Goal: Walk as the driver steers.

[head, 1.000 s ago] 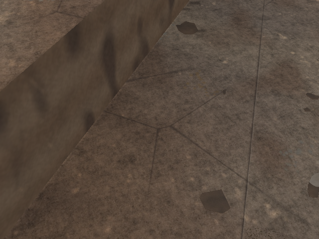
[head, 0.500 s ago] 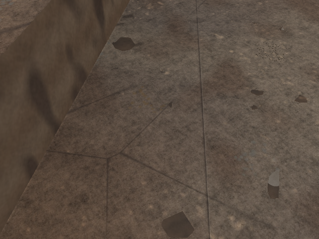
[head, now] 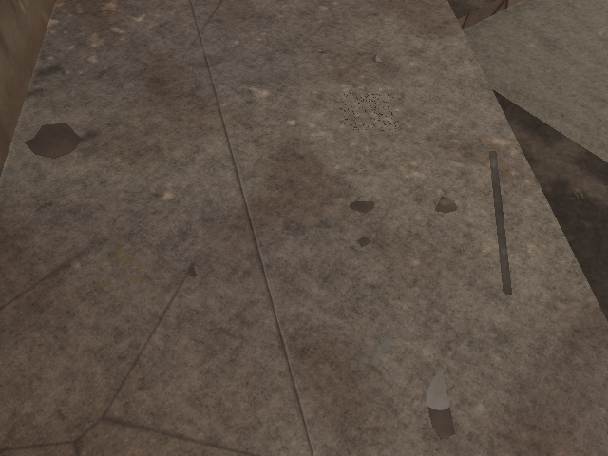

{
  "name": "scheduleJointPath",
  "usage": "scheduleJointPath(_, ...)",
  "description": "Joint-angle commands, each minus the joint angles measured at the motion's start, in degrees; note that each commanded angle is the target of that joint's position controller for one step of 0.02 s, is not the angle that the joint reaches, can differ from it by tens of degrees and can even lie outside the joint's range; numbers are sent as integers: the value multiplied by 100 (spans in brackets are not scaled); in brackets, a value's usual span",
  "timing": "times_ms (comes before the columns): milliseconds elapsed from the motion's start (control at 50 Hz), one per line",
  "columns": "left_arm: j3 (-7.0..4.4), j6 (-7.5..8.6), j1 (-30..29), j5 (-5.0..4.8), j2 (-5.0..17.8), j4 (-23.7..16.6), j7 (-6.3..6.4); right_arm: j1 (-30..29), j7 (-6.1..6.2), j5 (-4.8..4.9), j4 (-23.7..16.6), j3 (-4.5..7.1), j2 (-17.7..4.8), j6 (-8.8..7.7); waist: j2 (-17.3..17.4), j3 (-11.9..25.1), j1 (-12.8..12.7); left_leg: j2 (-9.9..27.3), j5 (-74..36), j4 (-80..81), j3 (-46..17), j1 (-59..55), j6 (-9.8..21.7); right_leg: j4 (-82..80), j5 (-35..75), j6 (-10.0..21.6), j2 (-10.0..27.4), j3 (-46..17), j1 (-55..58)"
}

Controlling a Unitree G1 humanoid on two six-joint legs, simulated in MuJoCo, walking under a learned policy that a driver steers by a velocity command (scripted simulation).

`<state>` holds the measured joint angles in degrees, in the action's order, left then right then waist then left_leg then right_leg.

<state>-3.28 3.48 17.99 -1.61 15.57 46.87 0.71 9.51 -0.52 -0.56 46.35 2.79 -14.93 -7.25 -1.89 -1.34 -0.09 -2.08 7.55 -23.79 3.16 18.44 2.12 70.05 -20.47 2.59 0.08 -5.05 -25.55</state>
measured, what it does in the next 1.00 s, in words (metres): walks ahead, turning left: right foot, then left foot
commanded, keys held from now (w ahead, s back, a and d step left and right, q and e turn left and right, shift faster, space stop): w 0.26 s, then w+q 0.74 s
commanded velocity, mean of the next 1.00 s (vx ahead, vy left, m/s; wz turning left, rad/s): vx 0.50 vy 0.00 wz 0.21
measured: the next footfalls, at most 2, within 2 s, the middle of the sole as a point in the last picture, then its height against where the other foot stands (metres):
right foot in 0.34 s outside the picture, level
left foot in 0.90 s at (275, 391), level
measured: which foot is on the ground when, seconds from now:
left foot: down 0.00-0.34, up 0.36-0.88, down 0.90-1.00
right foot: up 0.00-0.32, down 0.34-0.92, up 0.94-1.00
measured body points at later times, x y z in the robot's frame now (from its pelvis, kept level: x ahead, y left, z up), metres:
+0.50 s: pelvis +0.26 -0.08 +0.00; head +0.29 -0.09 +0.45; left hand +0.39 +0.19 -0.10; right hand +0.32 -0.35 -0.14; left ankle +0.20 +0.09 -0.64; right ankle +0.30 -0.17 -0.74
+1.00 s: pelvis +0.52 +0.00 -0.02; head +0.56 +0.02 +0.43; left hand +0.51 +0.29 -0.14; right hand +0.76 -0.20 -0.12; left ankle +0.57 +0.08 -0.74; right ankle +0.40 -0.18 -0.63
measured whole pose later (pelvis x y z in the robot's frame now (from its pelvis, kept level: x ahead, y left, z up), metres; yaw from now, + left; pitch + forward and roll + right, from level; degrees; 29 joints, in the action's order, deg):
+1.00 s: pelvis +0.52 +0.00 -0.02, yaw +18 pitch +1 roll -1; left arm -3.4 5.9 15.2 -1.5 15.6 47.5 0.6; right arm 8.2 -2.8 1.1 41.6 4.4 -16.0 -3.0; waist 0.1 -3.6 -0.7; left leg -4.3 11.5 -35.4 2.8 25.6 6.5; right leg 70.2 -25.9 -0.1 3.2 0.5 -16.4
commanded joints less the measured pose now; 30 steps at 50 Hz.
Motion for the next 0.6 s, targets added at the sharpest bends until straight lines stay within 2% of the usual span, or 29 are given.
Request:
scheduleJointPath(20, -36, 19, 240, -10, 102, -389, -26, 316, -56, 3, -42, 110, -446, -77, 567, 248, -36, 1553, -114, 1508, -1646, -894, 1098, -205, 276, 13, 595, -185, -951)
scheduleJointPath(80, 27, 12, -281, 104, 64, -645, -29, 432, -69, 67, 114, 189, -718, -112, 430, 48, -33, 1649, -597, 1758, -1288, -854, 1268, -1123, 713, -61, 739, -81, -1292)
scheduleJointPath(120, 70, 71, -628, 135, 76, -755, -80, 482, -47, 98, 159, 212, -833, -63, 404, 38, 44, 1551, -807, 1779, -968, -935, 1199, -1861, 1362, -87, 784, 75, -1285)
scheduleJointPath(180, 120, 141, -1236, 94, 69, -901, -158, 699, -31, 159, 246, 211, -958, 25, 485, -51, 264, 1351, -863, 1656, -526, -871, 990, -2879, 2011, -120, 607, 402, -878)
scheduleJointPath(220, 119, 149, -1594, 54, 130, -1041, -201, 977, -39, 202, 359, 210, -1034, 80, 561, -99, 402, 1457, -678, 1557, -550, -1089, 924, -3254, 2012, -110, 522, 490, -781)
scheduleJointPath(260, 93, 161, -1812, 27, 240, -1181, -244, 1112, -40, 233, 450, 210, -1084, 148, 626, -156, 409, 1647, -585, 1399, -634, -1430, 838, -3551, 1724, 3, 457, 506, -772)
scheduleJointPath(280, 72, 179, -1855, 32, 297, -1229, -259, 1158, -39, 251, 486, 208, -1096, 186, 649, -176, 374, 1716, -653, 1255, -727, -1507, 799, -3710, 1525, 70, 400, 535, -630)
scheduleJointPath(300, 26, 201, -1674, 40, 375, -1213, -266, 1126, -32, 260, 505, 203, -1128, 231, 672, -112, 198, 1735, -907, 1008, -771, -1529, 737, -3925, 1420, 138, 295, 601, -266)
scheduleJointPath(320, -72, 220, -1174, 69, 525, -1077, -251, 1050, -20, 257, 499, 184, -1134, 265, 652, 131, -123, 1578, -1618, 418, -661, -1440, 618, -4157, 1410, 227, 113, 727, 501)
scheduleJointPath(340, -245, 225, -240, 98, 848, -810, -196, 1049, -10, 213, 472, 116, -971, 269, 506, 694, -538, 1244, -1993, -736, -411, -1009, 435, -4177, 1467, 384, 161, 624, 1837)
scheduleJointPath(360, -405, 192, 887, 190, 1419, -664, -102, 1028, -8, 33, 250, -51, -561, 229, -422, 1663, -915, 801, -279, -2828, -64, 246, 145, -4157, 1579, 785, 1551, -880, 3553)
scheduleJointPath(380, -415, 157, 993, 247, 1647, -638, -129, 1641, -17, 164, 215, -178, -43, 114, -1712, 2209, -551, 20, 2546, -4464, -455, 2088, -42, -4999, 534, 1477, 2558, -3269, 4677)
scheduleJointPath(400, -280, 197, 896, 212, 1057, -651, -157, 1332, -8, 325, 302, 3, -727, 70, -847, 1711, -706, 265, 2389, -5120, -1083, 2581, 19, -5227, 209, 1285, 2407, -3164, 4168)
scheduleJointPath(420, -189, 230, 492, 159, 802, -680, -169, 977, -3, 383, 171, 74, -867, 65, -680, 1090, -552, 500, 1810, -5104, -1041, 2749, 90, -5286, 537, 1073, 2230, -2236, 3524)
scheduleJointPath(440, -122, 256, 38, 149, 595, -709, -198, 819, 36, 319, 170, 79, -782, 113, -349, 797, -340, 745, 1314, -4874, -953, 2489, 47, -5451, 997, 945, 1964, -1575, 2867)
scheduleJointPath(460, -89, 285, -268, 153, 418, -709, -224, 764, 57, 237, 174, 114, -719, 185, -364, 508, -175, 892, 956, -4585, -951, 2296, 15, -5675, 1248, 851, 1717, -1023, 2384)
scheduleJointPath(480, -83, 329, -416, 193, 339, -668, -226, 881, 45, 241, 197, 126, -623, 273, -494, 428, -20, 996, 700, -4465, -974, 1967, -11, -5862, 1482, 785, 1591, -640, 2052)
scheduleJointPath(520, -116, 410, -452, 231, 326, -534, -202, 934, 22, 267, 209, 118, -410, 401, -344, 292, 102, 972, 406, -4393, -961, 1856, -57, -6064, 2169, 801, 1486, -79, 1814)
scheduleJointPath(600, -194, 410, -219, 272, 469, -275, -69, 463, 10, 218, -19, 137, -302, 476, -131, -5, 56, 903, -375, -3645, -1113, 2422, -137, -6210, 2665, 796, 1497, 627, 1990)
